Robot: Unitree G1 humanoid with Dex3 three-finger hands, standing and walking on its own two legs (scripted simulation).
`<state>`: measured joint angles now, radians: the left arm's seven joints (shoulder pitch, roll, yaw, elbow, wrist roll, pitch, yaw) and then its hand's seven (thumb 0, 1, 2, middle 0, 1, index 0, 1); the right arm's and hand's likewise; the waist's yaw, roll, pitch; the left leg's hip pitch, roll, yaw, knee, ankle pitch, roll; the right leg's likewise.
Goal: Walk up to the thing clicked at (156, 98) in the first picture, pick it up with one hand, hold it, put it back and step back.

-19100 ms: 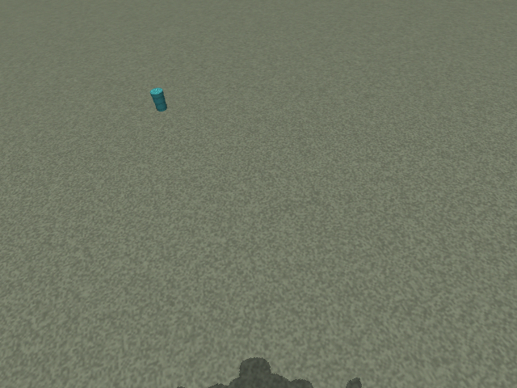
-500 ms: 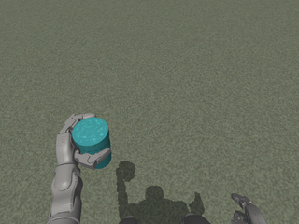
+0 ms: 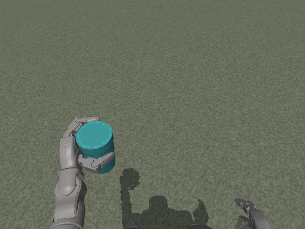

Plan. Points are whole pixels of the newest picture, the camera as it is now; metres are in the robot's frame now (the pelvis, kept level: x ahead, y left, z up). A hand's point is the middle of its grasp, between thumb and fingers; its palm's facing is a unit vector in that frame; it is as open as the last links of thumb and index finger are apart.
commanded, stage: hold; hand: left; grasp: from the side
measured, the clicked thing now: (99, 150) +0.33 +0.17 +0.03
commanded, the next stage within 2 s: none
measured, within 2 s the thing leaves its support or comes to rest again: neither
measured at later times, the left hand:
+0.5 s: hand (95, 145) +0.32 +0.17 +0.06, palm faces +0.12 -0.99 -0.01, open 11.4 cm
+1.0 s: hand (95, 149) +0.31 +0.17 +0.06, palm faces +0.12 -0.99 +0.00, open 11.4 cm
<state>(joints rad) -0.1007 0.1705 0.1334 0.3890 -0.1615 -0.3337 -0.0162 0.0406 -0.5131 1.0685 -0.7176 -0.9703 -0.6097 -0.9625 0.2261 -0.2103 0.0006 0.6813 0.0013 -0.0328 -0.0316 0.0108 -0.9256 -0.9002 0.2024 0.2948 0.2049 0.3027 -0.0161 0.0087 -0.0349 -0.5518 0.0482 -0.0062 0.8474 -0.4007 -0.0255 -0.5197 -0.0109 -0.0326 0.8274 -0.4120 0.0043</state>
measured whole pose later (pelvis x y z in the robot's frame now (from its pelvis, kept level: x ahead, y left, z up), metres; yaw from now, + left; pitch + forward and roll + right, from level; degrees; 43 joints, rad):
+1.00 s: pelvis -0.01 +0.00 +0.00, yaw +0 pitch +4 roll -1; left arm -0.11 0.16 0.13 0.41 -0.16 -0.35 -0.03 0.04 -0.51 1.07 -0.72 -0.97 -0.61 -0.96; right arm 0.21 -0.21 0.00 0.68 0.00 -0.05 -0.03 0.01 -0.92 -0.90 0.20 0.29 0.20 0.30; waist -0.01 0.01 -0.02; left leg -0.52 0.04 -0.01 0.81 -0.36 -0.03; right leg -0.49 -0.01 -0.03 0.80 -0.38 0.00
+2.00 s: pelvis -0.01 +0.01 +0.00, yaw +0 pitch +4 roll -1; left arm -0.09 0.17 0.12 0.38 -0.15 -0.35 -0.02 0.04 -0.51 1.07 -0.72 -0.97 -0.61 -0.96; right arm 0.22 -0.21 0.00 0.66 0.00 -0.06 -0.02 0.01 -0.92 -0.90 0.20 0.29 0.20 0.30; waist -0.01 0.01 -0.02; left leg -0.53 0.04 -0.01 0.83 -0.37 -0.02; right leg -0.49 -0.02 -0.03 0.80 -0.38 0.01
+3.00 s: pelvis -0.06 +0.00 -0.21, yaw -2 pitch +31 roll -3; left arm -0.37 0.24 0.33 0.85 -0.17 -0.78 -0.13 0.04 -0.51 1.06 -0.71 -0.98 -0.60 -0.97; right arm 0.10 -0.25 -0.01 0.71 -0.07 -0.05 0.07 0.01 -0.91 -0.91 0.20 0.29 0.20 0.30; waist -0.05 -0.01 -0.20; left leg -1.69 0.05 -0.06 1.80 -0.65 -0.03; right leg -1.64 -0.01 -0.04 1.77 -0.67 0.00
